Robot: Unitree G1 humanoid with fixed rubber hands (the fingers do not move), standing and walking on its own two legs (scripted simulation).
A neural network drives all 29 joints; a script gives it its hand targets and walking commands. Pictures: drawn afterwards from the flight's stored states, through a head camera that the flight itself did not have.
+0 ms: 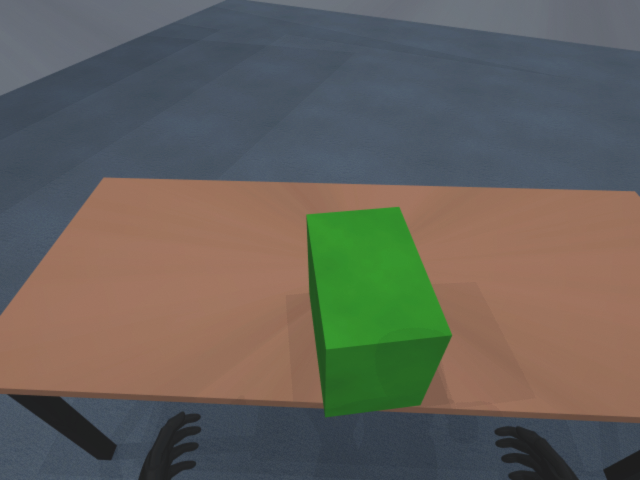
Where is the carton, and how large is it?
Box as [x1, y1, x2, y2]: [306, 207, 451, 416]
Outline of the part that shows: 399,207 306,214 309,293 325,416 420,404 451,336 449,328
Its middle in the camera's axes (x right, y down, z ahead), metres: +0.08 +0.12 +0.68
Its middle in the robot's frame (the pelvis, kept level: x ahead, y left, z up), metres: +0.44 -0.06 -0.09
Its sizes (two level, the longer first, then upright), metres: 0.267 0.170 0.234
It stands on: a table, 0.56 m high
